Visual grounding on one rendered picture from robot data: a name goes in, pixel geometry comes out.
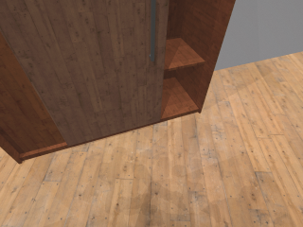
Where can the wardrobe door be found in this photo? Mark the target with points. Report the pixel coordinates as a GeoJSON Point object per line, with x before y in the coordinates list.
{"type": "Point", "coordinates": [24, 121]}
{"type": "Point", "coordinates": [89, 61]}

